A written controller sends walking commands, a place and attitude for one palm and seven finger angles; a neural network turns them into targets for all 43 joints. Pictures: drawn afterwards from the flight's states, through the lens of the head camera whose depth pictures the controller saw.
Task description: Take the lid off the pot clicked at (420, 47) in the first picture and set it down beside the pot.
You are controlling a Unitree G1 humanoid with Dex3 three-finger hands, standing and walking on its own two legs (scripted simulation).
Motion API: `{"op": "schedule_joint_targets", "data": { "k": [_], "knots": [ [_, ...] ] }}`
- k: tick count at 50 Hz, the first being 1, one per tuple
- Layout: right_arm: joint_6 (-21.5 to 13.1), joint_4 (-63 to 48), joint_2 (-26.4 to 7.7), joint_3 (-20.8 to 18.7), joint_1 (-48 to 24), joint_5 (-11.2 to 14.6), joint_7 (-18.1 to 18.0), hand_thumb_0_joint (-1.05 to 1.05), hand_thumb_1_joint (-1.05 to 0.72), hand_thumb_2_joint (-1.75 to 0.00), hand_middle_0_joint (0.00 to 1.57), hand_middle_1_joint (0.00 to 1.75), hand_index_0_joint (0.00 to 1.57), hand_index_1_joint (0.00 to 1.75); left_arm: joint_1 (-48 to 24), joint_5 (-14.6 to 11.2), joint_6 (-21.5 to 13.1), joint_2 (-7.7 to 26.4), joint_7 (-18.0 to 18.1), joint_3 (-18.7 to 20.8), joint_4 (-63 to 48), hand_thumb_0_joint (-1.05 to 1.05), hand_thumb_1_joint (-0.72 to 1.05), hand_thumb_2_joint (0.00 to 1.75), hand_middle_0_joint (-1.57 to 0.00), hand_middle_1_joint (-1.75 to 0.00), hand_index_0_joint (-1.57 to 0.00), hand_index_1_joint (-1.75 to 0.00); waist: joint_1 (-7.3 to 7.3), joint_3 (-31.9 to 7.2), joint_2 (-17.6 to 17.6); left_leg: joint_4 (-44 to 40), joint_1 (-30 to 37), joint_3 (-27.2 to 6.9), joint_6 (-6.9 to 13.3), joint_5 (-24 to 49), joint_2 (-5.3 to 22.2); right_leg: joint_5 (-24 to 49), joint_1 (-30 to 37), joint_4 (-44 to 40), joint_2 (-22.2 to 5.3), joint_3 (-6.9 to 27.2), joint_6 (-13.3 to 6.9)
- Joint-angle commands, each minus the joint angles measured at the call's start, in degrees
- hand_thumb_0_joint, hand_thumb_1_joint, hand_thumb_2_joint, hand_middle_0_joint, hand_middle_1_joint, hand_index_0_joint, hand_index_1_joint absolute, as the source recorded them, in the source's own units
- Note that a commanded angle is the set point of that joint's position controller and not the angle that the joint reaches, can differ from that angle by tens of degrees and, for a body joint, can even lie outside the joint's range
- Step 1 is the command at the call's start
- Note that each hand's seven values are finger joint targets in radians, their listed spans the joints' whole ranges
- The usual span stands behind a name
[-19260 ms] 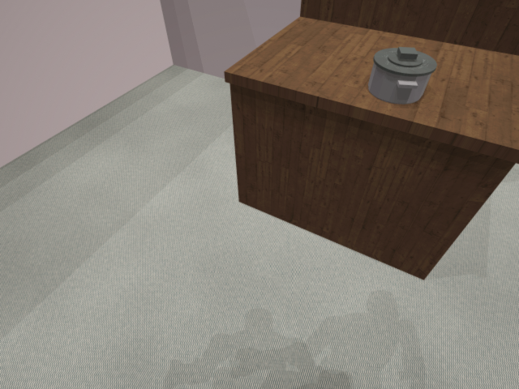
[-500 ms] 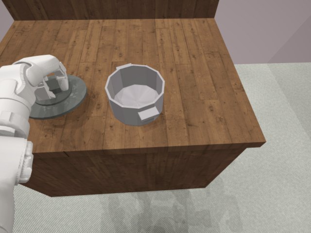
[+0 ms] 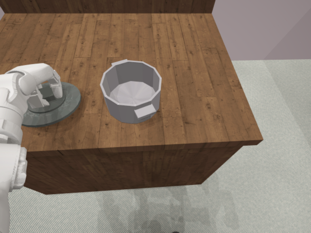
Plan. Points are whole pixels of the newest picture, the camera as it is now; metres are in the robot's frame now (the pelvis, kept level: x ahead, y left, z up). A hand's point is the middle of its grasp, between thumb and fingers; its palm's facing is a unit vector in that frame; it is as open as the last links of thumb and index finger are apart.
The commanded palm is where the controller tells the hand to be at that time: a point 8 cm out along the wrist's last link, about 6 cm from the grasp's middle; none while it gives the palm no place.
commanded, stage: lower the lid onto the table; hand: left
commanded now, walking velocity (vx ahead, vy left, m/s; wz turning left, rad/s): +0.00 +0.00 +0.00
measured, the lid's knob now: (43, 95) +0.48 +0.29 +0.04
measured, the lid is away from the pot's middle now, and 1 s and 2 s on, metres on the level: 0.24 0.25 0.25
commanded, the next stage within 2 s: open the fingers wide in 0.38 s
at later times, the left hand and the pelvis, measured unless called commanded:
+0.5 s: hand (44, 100) +0.46 +0.28 +0.04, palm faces -0.51 -0.10 -0.86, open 6.5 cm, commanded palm +0.47 +0.27 +0.10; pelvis +0.00 +0.01 -0.01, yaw -1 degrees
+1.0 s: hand (40, 103) +0.45 +0.29 +0.04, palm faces -0.48 -0.08 -0.88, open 7.4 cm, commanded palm +0.49 +0.28 +0.10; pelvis -0.01 +0.01 -0.01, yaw -1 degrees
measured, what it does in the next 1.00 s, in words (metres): stands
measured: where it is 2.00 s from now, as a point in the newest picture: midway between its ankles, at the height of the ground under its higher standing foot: outside the picture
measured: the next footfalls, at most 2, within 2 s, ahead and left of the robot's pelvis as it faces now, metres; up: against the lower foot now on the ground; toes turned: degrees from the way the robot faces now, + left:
none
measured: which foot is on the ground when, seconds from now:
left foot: down 0.00-1.00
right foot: down 0.00-1.00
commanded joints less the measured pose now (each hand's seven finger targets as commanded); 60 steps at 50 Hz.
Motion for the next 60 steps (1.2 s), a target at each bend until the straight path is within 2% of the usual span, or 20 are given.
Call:
{"op": "schedule_joint_targets", "data": {
  "k": [1, 8, 19, 21, 23, 24, 27, 31, 36, 39, 42, 45, 47, 48, 49, 51, 55, 57, 59, 60],
  "knots": [
    [-1.2, -2.6, -9.7, -2.9, 7.0, -0.2, -1.5, 0.00, -0.90, -0.90, 0.20, 0.30, 0.20, 0.30, -32.5, -0.8, -0.4, 18.6, 3.8, 4.0, -12.9, 0.00, 0.56, 1.09, -0.76, -1.00, -0.97, -1.08, -1.09, -27.1, 7.1, 2.0, 18.9, -4.1, -1.1, 38.5, 2.1, 18.1, 6.0, 1.4, 2.1, -0.5, -3.0],
    [-1.4, -2.0, -10.0, -3.1, 8.5, -0.6, -1.6, 0.00, -0.90, -0.90, 0.20, 0.30, 0.20, 0.30, -32.8, -0.6, -1.0, 20.9, 4.3, 6.1, -13.4, 0.00, 0.56, 1.09, -0.76, -1.00, -0.97, -1.08, -1.01, -29.2, 6.7, 3.6, 19.5, -4.5, -1.6, 42.5, 2.4, 19.2, 4.9, 2.6, 2.4, -0.4, -3.0],
    [-1.0, -1.6, -9.9, -3.4, 9.7, -0.8, -1.5, 0.00, -0.90, -0.90, 0.20, 0.30, 0.20, 0.30, -33.1, 0.0, -1.3, 17.7, 5.0, 4.1, -12.2, 0.00, 0.56, 1.09, -0.76, -1.00, -0.97, -1.08, -1.49, -28.5, 8.8, 4.7, 19.4, -4.9, -2.4, 41.6, 2.8, 15.8, 0.3, 3.5, 2.7, -1.0, -3.2],
    [-1.1, -1.9, -9.9, -3.2, 10.2, -1.0, -1.7, 0.00, -0.90, -0.90, 0.20, 0.30, 0.20, 0.30, -31.0, 0.3, -1.7, 21.6, 5.5, 7.4, -11.4, 0.00, 0.56, 1.09, -0.76, -1.00, -0.97, -1.08, -0.97, -29.8, 8.1, 5.2, 18.5, -4.7, -2.2, 42.0, 2.5, 16.7, 1.8, 3.9, 2.8, -0.8, -3.3],
    [-1.0, -1.7, -10.0, -3.1, 10.3, -1.0, -1.7, 0.00, -0.90, -0.90, 0.20, 0.30, 0.20, 0.30, -27.9, 0.3, -1.7, 19.9, 5.4, 6.1, -7.5, 0.00, 0.56, 1.09, -0.76, -1.00, -0.97, -1.08, -1.44, -27.7, 4.9, 5.5, 15.0, -4.0, -1.7, 39.8, 2.3, 17.2, 1.9, 4.2, 2.7, -0.7, -3.1],
    [-0.8, -3.2, -9.2, -3.4, 9.3, -1.1, -0.9, 0.00, -0.90, -0.90, 0.20, 0.30, 0.20, 0.30, -19.6, -0.6, -1.9, 14.7, 4.9, 4.5, -7.3, 0.00, 0.56, 1.09, -0.76, -1.00, -0.97, -1.08, 0.12, -27.2, 5.5, 5.0, 14.9, -4.3, -1.9, 40.7, 2.1, 16.7, 2.5, 4.1, 2.6, -1.1, -3.4],
    [1.3, -3.7, -9.5, -4.0, 7.8, -2.0, -0.9, 0.00, -0.90, -0.90, 0.20, 0.30, 0.20, 0.30, -22.6, -0.1, -5.7, 18.3, 6.6, 7.9, -18.2, 0.00, 0.53, 1.03, -0.72, -1.00, -0.91, -1.08, 0.48, -29.1, 7.9, 5.6, 17.3, -4.3, -2.5, 44.0, 2.9, 17.1, 1.8, 4.1, 2.7, -0.6, -4.0],
    [1.8, -3.4, -9.7, -3.4, 8.2, -1.3, -1.2, 0.00, -0.90, -0.90, 0.20, 0.30, 0.20, 0.30, -24.3, 0.4, -3.7, 22.0, 9.3, 9.6, -13.9, 0.00, 0.49, 0.96, -0.67, -1.00, -0.84, -1.07, -0.24, -26.6, 5.4, 4.2, 12.0, -3.3, -1.5, 33.7, 2.4, 14.4, 2.7, 3.9, 2.5, -0.5, -3.8],
    [1.1, -3.3, -9.4, -3.3, 8.2, -1.0, -1.0, 0.00, -0.90, -0.90, 0.20, 0.30, 0.20, 0.30, -27.3, 1.2, -2.5, 20.6, 10.1, 7.8, -15.8, 0.00, 0.42, 0.89, -0.61, -1.00, -0.76, -1.06, -0.19, -29.5, 10.5, 4.7, 16.1, -4.2, -2.6, 36.2, 2.7, 13.3, 0.5, 4.5, 2.5, -0.8, -4.0],
    [0.8, -2.6, -9.5, -3.3, 8.4, -0.8, -1.2, 0.00, -0.90, -0.90, 0.20, 0.30, 0.20, 0.30, -27.1, -0.1, -1.7, 15.4, 8.7, 3.6, -11.0, 0.00, 0.38, 0.86, -0.58, -0.99, -0.71, -1.04, -1.94, -25.3, 7.0, 5.5, 14.5, -3.8, -1.8, 32.9, 2.8, 11.5, -2.2, 4.2, 2.6, -0.9, -3.5],
    [0.4, -3.0, -10.2, -2.9, 8.7, -0.6, -2.0, 0.00, -0.90, -0.90, 0.20, 0.30, 0.20, 0.30, -27.9, -0.3, -2.5, 20.7, 7.7, 6.9, -12.4, 0.00, 0.34, 0.82, -0.55, -0.98, -0.67, -1.03, -1.25, -27.0, 5.3, 5.1, 11.9, -3.3, -0.8, 29.6, 2.2, 12.6, 1.0, 4.7, 2.2, -0.5, -3.7],
    [0.2, -2.6, -9.8, -3.0, 8.8, -0.6, -1.9, 0.00, -0.90, -0.90, 0.20, 0.30, 0.20, 0.30, -26.8, 0.1, -2.5, 16.6, 6.6, 4.0, -10.8, 0.00, 0.30, 0.78, -0.52, -0.97, -0.62, -1.01, -1.72, -25.1, 6.4, 6.3, 12.6, -3.4, -1.4, 32.6, 2.6, 12.3, -2.1, 5.1, 2.6, -1.0, -3.6],
    [0.5, -3.3, -9.9, -3.0, 8.9, -0.6, -2.0, 0.00, -0.90, -0.90, 0.20, 0.30, 0.20, 0.30, -26.1, 0.3, -3.4, 21.4, 6.6, 7.8, -12.5, 0.00, 0.27, 0.75, -0.50, -0.97, -0.58, -1.01, -0.54, -27.6, 7.3, 6.4, 13.2, -3.7, -1.7, 35.2, 2.5, 13.7, -0.3, 5.7, 2.5, -0.8, -3.9],
    [0.6, -3.7, -9.6, -2.9, 8.9, -0.8, -2.0, 0.00, -0.90, -0.90, 0.20, 0.30, 0.20, 0.30, -26.9, 0.5, -3.5, 20.5, 6.5, 7.0, -13.9, 0.00, 0.26, 0.74, -0.48, -0.97, -0.57, -1.00, -0.68, -28.9, 8.6, 6.5, 14.4, -4.0, -2.2, 37.5, 2.5, 14.3, -0.3, 5.8, 2.6, -0.9, -3.8],
    [0.6, -3.4, -9.3, -3.1, 8.8, -0.9, -1.9, 0.00, -0.90, -0.90, 0.20, 0.30, 0.20, 0.30, -25.4, 0.2, -3.1, 15.6, 6.3, 3.8, -11.1, 0.00, 0.24, 0.72, -0.47, -0.97, -0.55, -1.00, -1.46, -26.9, 7.7, 7.0, 14.1, -3.7, -2.0, 36.7, 2.6, 13.4, -2.3, 5.6, 2.8, -1.1, -3.7],
    [1.0, -2.9, -10.0, -2.9, 9.2, -0.4, -1.6, 0.00, -0.90, -0.90, 0.20, 0.30, 0.20, 0.30, -24.3, -0.2, -2.7, 16.8, 6.1, 4.5, -8.1, 0.00, 0.22, 0.70, -0.45, -0.96, -0.52, -0.99, -1.62, -23.3, 4.2, 6.8, 10.1, -3.4, -1.6, 32.1, 2.6, 11.8, -3.0, 5.7, 2.9, -1.2, -3.6],
    [1.0, -2.9, -9.7, -3.3, 10.1, -0.8, -1.6, 0.00, -0.90, -0.90, 0.20, 0.30, 0.20, 0.30, -28.6, 0.6, -2.8, 18.1, 6.2, 5.2, -12.9, 0.00, 0.16, 0.65, -0.41, -0.95, -0.46, -0.97, -1.29, -28.6, 8.5, 7.2, 14.4, -4.3, -2.4, 36.7, 2.7, 12.6, -2.7, 6.1, 2.9, -1.2, -3.8],
    [1.0, -3.1, -9.8, -3.1, 10.3, -0.8, -1.7, 0.00, -0.90, -0.90, 0.20, 0.30, 0.20, 0.30, -25.6, 0.3, -3.1, 19.4, 6.1, 6.6, -10.4, 0.00, 0.14, 0.62, -0.39, -0.95, -0.42, -0.96, -1.08, -28.1, 6.9, 7.6, 13.6, -4.3, -2.5, 38.2, 2.6, 13.5, -2.7, 6.5, 2.9, -1.3, -3.8],
    [1.2, -2.8, -9.5, -3.4, 10.3, -0.9, -1.4, 0.00, -0.90, -0.90, 0.20, 0.30, 0.20, 0.30, -26.0, 0.1, -2.3, 14.5, 5.9, 3.0, -9.2, 0.00, 0.11, 0.60, -0.37, -0.94, -0.39, -0.95, -1.91, -27.0, 6.1, 7.5, 13.2, -3.9, -2.2, 37.0, 2.7, 13.2, -3.5, 6.0, 3.1, -1.3, -3.5],
    [1.4, -2.6, -9.7, -3.3, 10.3, -0.7, -1.2, 0.00, -0.90, -0.90, 0.20, 0.30, 0.20, 0.30, -25.2, -0.2, -2.1, 15.7, 5.9, 4.2, -8.7, 0.00, 0.09, 0.59, -0.36, -0.94, -0.38, -0.95, -1.50, -25.8, 4.9, 7.3, 12.0, -4.0, -2.1, 35.6, 2.8, 12.6, -3.2, 5.8, 3.1, -1.4, -3.6]
  ]
}}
